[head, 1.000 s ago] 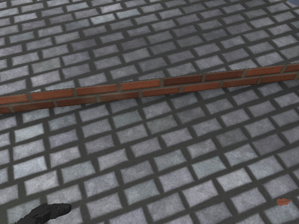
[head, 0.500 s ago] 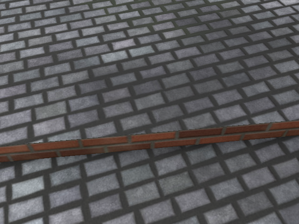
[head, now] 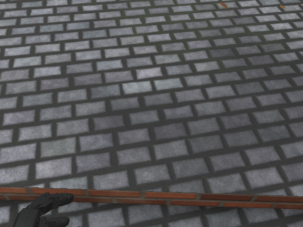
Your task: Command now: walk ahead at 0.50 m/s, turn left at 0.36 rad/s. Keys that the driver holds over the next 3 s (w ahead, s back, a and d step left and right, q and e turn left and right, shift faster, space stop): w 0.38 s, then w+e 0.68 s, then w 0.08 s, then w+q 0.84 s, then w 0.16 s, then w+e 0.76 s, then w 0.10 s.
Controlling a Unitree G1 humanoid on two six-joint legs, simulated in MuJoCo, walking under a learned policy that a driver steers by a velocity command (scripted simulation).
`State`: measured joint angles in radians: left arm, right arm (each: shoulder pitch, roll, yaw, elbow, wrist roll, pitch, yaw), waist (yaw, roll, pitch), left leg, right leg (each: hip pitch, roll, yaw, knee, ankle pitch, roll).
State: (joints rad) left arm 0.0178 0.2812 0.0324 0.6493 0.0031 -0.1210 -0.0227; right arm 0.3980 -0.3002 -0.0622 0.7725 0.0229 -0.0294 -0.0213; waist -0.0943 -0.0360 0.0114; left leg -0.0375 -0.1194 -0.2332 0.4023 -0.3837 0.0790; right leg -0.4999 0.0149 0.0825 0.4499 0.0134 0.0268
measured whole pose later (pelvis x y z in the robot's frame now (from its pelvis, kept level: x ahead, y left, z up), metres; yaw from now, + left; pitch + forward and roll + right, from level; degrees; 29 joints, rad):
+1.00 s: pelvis +0.50 -0.02 +0.01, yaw -13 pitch +4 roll -2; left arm 0.03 0.11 -0.07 0.53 -0.01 -0.02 -0.04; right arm 0.50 -0.17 0.01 0.97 0.01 -0.02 -0.06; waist -0.04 0.04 0.04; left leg 0.14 0.11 0.23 0.17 -0.31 -0.04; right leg -1.11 -0.06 -0.13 1.41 -0.34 -0.06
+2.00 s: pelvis +1.08 -0.17 +0.15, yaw +4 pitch +3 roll +1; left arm 0.04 0.27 0.01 0.65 0.01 -0.11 0.00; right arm 0.35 -0.27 -0.06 0.70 0.02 -0.04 -0.01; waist -0.07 -0.03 0.01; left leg -0.15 -0.13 -0.15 0.38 -0.27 0.08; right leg -0.67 -0.08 0.11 0.64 0.00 0.08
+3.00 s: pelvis +1.59 -0.21 +0.14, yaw -16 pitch +2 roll +3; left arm 0.07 0.27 0.05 0.62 -0.02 -0.02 -0.05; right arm 0.37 -0.29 -0.08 0.85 0.02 -0.07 0.00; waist -0.10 -0.03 0.02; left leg 0.07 0.03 0.20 0.27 -0.37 -0.05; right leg -0.61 -0.07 0.01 0.65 -0.10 -0.05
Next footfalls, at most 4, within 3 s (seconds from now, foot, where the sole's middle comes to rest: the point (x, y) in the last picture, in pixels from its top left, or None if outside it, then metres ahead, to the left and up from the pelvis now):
0.02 right None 0.18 -0.12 -0.77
0.50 left None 0.39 0.14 -0.77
1.04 right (176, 163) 0.69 -0.17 -0.63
1.66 left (151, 101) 1.06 -0.09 -0.63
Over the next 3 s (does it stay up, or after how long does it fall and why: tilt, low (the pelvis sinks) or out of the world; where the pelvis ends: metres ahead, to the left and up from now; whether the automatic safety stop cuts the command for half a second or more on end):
stays up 1.59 -0.21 0.14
